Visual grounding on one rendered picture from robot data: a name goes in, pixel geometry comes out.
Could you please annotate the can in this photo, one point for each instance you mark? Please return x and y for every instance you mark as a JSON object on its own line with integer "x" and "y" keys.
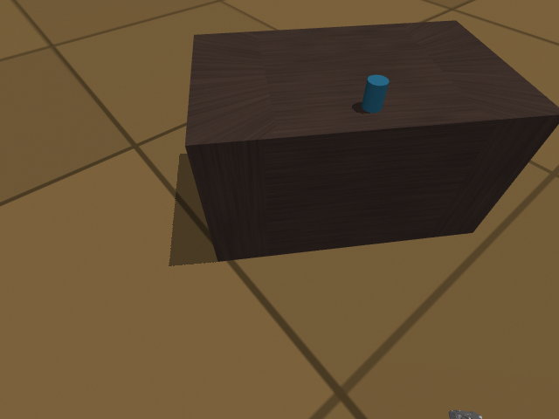
{"x": 374, "y": 94}

